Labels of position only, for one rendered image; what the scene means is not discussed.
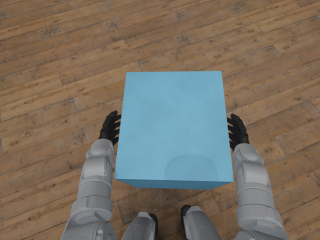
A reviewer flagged robot right forearm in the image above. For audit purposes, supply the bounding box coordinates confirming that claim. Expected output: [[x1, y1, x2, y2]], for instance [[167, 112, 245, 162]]
[[232, 143, 289, 240]]

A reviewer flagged carton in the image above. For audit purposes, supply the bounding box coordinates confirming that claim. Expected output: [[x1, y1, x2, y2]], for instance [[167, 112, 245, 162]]
[[114, 71, 234, 190]]

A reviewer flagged robot right shin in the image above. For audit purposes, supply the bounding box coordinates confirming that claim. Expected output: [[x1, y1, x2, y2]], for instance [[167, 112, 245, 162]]
[[186, 206, 202, 240]]

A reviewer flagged left robot upper arm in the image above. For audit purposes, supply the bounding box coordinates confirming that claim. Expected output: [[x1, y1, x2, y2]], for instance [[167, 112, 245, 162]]
[[61, 220, 117, 240]]

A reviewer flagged right robot hand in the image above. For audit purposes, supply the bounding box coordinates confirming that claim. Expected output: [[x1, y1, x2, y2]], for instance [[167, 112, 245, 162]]
[[227, 113, 250, 152]]

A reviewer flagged right robot upper arm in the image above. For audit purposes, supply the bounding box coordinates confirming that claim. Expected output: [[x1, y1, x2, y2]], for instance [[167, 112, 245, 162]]
[[235, 229, 285, 240]]

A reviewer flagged left robot hand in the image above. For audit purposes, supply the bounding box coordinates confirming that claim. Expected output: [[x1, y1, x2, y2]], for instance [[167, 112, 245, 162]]
[[99, 110, 122, 146]]

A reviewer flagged robot right thigh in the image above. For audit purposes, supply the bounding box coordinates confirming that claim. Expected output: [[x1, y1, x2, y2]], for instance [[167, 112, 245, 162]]
[[183, 211, 222, 240]]

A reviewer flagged robot left forearm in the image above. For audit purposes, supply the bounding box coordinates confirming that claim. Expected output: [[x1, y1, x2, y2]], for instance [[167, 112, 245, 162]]
[[60, 138, 115, 240]]

